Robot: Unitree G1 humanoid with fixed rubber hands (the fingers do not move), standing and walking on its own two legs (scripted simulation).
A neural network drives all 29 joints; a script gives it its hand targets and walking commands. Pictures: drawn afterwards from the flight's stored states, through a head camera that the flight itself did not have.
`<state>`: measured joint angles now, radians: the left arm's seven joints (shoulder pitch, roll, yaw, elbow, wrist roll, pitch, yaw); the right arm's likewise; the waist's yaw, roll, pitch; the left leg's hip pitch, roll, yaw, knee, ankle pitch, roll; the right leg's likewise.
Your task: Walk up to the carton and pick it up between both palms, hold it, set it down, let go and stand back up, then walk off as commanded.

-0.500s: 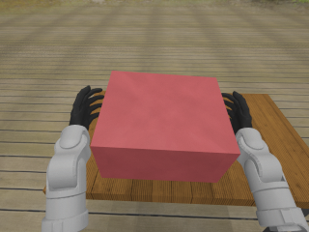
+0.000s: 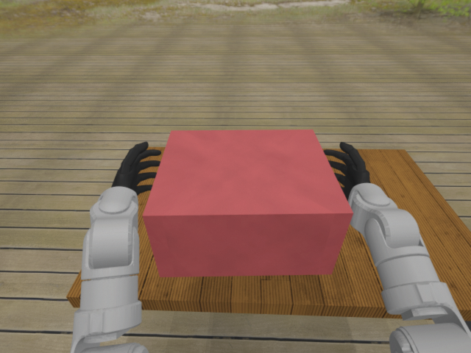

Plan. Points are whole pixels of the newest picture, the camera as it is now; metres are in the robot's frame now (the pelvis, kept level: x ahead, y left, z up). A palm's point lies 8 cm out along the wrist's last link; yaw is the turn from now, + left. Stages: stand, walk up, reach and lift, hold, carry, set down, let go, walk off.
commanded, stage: hold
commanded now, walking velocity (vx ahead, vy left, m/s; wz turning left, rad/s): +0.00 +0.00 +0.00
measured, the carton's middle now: (244, 195) +0.36 +0.01 +0.13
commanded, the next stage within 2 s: none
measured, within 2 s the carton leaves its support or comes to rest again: neither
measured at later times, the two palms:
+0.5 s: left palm (124, 193) +0.30 +0.19 +0.20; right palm (360, 200) +0.31 -0.18 +0.16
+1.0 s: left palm (126, 190) +0.32 +0.19 +0.19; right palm (357, 193) +0.33 -0.18 +0.16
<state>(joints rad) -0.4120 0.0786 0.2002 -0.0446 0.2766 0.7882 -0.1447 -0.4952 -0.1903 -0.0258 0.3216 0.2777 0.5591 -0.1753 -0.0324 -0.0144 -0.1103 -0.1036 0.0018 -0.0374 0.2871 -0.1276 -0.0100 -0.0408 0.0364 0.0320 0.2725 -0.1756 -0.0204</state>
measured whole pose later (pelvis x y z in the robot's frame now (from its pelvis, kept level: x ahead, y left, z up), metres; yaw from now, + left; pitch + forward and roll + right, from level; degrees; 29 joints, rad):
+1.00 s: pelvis -0.01 +0.00 +0.00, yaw +0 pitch -4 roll +0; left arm -0.43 0.07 0.21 -0.01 0.26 0.73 -0.13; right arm -0.46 -0.19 -0.01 0.31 0.28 0.51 -0.19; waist -0.03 -0.02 -0.09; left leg -0.10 0.00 -0.04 0.29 -0.12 -0.01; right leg -0.03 0.04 0.03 0.27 -0.16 -0.02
